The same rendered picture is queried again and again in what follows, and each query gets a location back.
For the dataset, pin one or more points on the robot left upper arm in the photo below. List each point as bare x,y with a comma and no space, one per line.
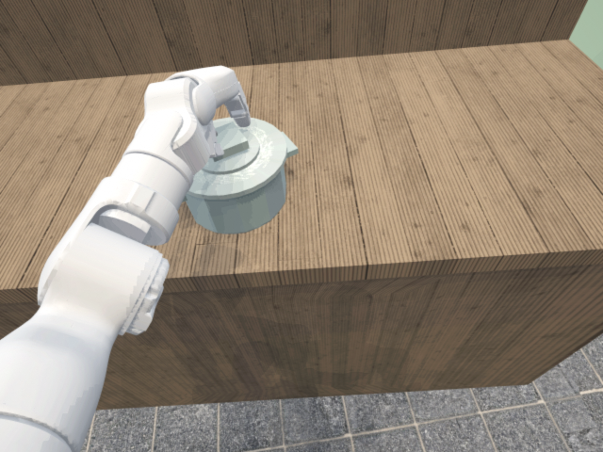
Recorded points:
53,367

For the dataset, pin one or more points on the table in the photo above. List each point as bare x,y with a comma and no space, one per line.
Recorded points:
443,219

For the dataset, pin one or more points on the pot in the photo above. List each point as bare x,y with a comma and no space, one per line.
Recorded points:
245,213

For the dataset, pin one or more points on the robot left hand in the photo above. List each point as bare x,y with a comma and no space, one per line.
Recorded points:
227,91

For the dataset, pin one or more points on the lid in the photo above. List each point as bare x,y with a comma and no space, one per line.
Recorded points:
242,173

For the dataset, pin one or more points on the left robot forearm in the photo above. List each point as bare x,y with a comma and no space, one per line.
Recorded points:
141,198

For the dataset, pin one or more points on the knob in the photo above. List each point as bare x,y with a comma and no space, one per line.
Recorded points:
231,140

